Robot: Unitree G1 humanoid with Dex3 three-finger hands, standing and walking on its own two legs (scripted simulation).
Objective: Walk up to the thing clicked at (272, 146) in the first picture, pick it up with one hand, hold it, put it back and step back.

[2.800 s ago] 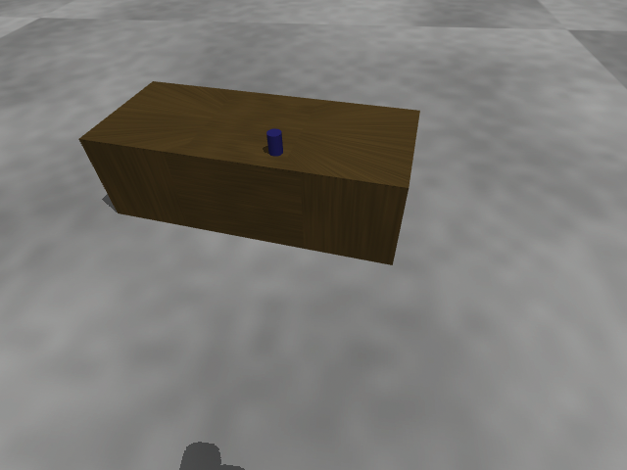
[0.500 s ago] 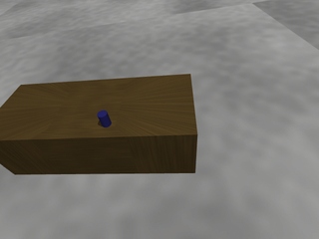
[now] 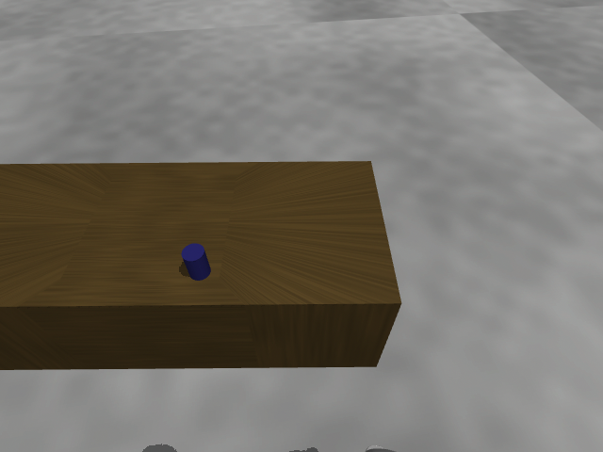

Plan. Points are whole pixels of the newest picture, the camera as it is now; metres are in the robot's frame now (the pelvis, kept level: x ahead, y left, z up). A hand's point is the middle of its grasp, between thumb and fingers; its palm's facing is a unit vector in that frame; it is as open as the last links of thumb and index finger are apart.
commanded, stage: walk up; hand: left
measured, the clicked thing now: (196, 262) +0.64 +0.28 -0.30
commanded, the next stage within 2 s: none
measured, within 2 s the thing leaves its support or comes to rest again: neither
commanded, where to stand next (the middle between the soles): +0.22 +0.08 m, yaw -2 degrees
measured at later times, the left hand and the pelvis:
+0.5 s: hand out of the picture +0.16 +0.41 -0.15, palm faces -0.03 -0.88 -0.48, open 7.4 cm; pelvis +0.13 +0.10 -0.02, yaw -1 degrees
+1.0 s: hand (87, 385) +0.29 +0.37 -0.15, palm faces -0.08 -0.93 -0.36, open 7.4 cm; pelvis +0.17 +0.11 -0.01, yaw -3 degrees
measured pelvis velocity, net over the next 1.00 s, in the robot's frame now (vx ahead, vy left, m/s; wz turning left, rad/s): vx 0.17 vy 0.11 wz -0.06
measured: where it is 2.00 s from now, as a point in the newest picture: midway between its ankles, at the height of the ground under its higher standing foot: outside the picture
